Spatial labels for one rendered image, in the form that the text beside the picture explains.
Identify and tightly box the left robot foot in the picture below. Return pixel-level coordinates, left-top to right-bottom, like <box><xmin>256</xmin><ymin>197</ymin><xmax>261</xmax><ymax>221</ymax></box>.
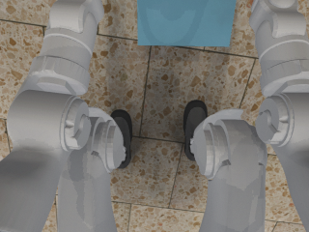
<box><xmin>110</xmin><ymin>109</ymin><xmax>132</xmax><ymax>169</ymax></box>

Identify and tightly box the right robot upper arm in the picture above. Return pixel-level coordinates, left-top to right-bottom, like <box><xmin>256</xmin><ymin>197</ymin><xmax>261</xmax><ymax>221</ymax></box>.
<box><xmin>255</xmin><ymin>92</ymin><xmax>309</xmax><ymax>232</ymax></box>

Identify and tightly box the left robot upper arm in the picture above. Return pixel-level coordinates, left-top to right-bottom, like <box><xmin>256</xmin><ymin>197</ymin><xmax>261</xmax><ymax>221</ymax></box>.
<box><xmin>0</xmin><ymin>89</ymin><xmax>92</xmax><ymax>232</ymax></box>

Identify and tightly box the left robot forearm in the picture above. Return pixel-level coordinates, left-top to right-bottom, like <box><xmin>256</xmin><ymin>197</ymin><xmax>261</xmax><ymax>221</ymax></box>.
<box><xmin>7</xmin><ymin>0</ymin><xmax>104</xmax><ymax>136</ymax></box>

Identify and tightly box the carton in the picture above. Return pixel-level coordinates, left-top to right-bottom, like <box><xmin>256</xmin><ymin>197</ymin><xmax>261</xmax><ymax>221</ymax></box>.
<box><xmin>137</xmin><ymin>0</ymin><xmax>237</xmax><ymax>47</ymax></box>

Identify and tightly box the robot left thigh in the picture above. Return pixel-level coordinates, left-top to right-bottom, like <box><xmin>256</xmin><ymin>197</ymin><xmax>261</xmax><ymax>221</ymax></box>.
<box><xmin>57</xmin><ymin>117</ymin><xmax>122</xmax><ymax>232</ymax></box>

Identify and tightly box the right robot forearm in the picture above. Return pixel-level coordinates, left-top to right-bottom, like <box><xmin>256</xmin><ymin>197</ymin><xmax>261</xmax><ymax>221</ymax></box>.
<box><xmin>248</xmin><ymin>0</ymin><xmax>309</xmax><ymax>98</ymax></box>

